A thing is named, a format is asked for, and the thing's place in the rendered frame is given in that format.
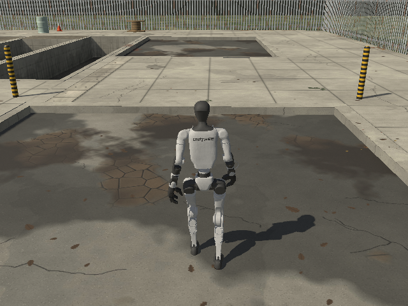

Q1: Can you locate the robot right hand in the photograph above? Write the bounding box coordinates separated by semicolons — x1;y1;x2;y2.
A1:
222;174;236;187

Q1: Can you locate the right robot thigh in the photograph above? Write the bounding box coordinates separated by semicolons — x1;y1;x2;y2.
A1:
213;178;226;226

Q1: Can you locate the robot left hand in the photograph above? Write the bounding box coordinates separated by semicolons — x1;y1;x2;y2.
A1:
168;186;183;204

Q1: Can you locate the left robot forearm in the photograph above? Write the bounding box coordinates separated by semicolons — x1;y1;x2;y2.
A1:
169;156;181;188

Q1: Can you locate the right robot shin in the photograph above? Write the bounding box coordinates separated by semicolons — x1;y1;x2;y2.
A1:
214;215;224;260

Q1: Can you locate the left robot upper arm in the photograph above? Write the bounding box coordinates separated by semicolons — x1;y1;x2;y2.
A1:
175;129;189;166

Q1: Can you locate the right robot upper arm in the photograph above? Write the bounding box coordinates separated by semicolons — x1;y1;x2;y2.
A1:
216;127;232;162

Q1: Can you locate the right robot forearm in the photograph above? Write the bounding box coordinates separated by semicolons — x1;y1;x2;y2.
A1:
225;153;235;176

